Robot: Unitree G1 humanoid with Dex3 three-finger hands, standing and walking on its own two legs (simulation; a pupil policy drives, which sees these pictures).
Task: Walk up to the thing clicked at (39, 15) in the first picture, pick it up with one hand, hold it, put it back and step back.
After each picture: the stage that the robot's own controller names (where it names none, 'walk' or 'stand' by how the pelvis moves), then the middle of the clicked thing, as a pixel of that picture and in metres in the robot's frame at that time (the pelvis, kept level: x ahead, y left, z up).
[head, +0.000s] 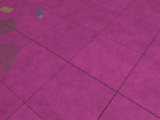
stand; (39, 13) +1.99 +0.61 -0.72
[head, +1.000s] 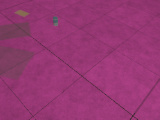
walk; (55, 21) +1.91 +0.30 -0.70
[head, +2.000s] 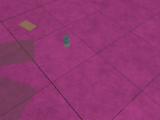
walk; (66, 41) +1.30 +0.18 -0.71
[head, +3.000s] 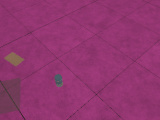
walk; (58, 80) +0.84 +0.23 -0.71
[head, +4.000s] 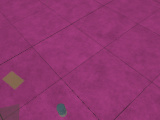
walk; (61, 110) +0.52 +0.24 -0.70
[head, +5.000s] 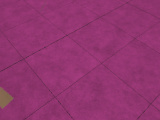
stand; out of the picture +0.36 +0.21 -0.71
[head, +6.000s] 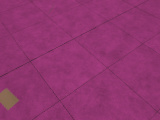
stand; out of the picture +0.34 +0.20 -0.71
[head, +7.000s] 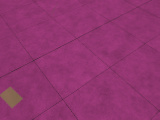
stand; out of the picture +0.36 +0.19 -0.72
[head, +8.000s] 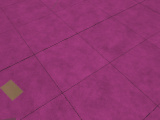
stand; out of the picture +0.39 +0.20 -0.72
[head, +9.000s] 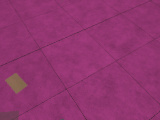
stand; out of the picture +0.39 +0.18 -0.70
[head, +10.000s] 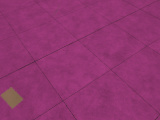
stand; out of the picture +0.36 +0.20 -0.73
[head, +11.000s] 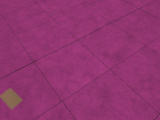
stand; out of the picture +0.35 +0.20 -0.73
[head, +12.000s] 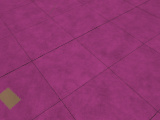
go down; out of the picture +0.35 +0.20 -0.73
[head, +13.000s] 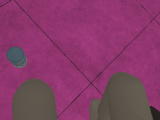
go down; (17, 58) +0.45 +0.23 -0.30
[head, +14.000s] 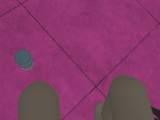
close in; (24, 60) +0.44 +0.22 -0.31
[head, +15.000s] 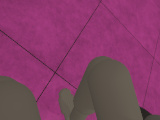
close in; out of the picture +0.43 +0.27 -0.23
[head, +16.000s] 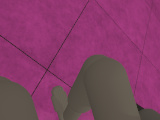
close; out of the picture +0.43 +0.28 -0.23
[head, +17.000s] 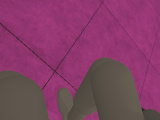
lift; out of the picture +0.39 +0.24 -0.22
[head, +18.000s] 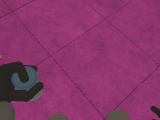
lift; (29, 84) +0.33 +0.18 +0.00
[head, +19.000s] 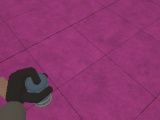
hold; (39, 90) +0.32 +0.16 +0.00
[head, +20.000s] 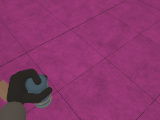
hold; (39, 91) +0.33 +0.17 +0.00
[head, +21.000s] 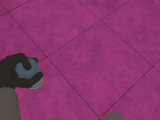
crouch; (30, 75) +0.38 +0.18 -0.06
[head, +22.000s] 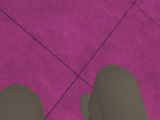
lower; out of the picture +0.48 +0.27 -0.13
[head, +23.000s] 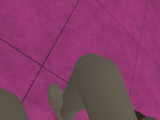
lower; out of the picture +0.44 +0.28 -0.23
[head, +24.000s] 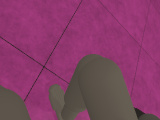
lower; out of the picture +0.44 +0.28 -0.23
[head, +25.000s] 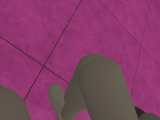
lower; out of the picture +0.44 +0.28 -0.23
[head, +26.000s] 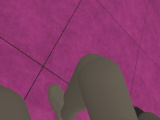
lower; out of the picture +0.44 +0.28 -0.23
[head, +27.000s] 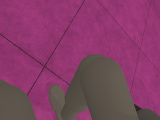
open; out of the picture +0.43 +0.27 -0.23
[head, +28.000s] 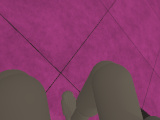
stand; out of the picture +0.44 +0.25 -0.24
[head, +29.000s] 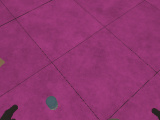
stand; (52, 103) +0.41 +0.19 -0.57
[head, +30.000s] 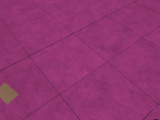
stand; out of the picture +0.38 +0.19 -0.67
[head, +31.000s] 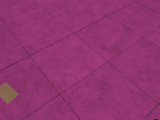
stand; out of the picture +0.38 +0.19 -0.67
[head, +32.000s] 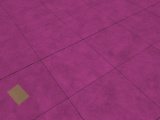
stand; out of the picture +0.39 +0.17 -0.72
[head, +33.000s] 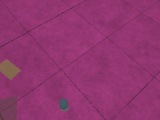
walk; (63, 105) +0.45 +0.13 -0.70
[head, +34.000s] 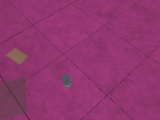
walk; (66, 81) +0.69 +0.18 -0.70
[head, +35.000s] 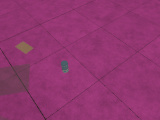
stand; (64, 66) +1.00 +0.23 -0.70
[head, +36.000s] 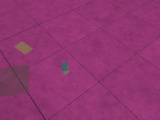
stand; (65, 68) +0.98 +0.19 -0.72
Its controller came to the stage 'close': yes
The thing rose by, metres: 0.71
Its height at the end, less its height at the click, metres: +0.00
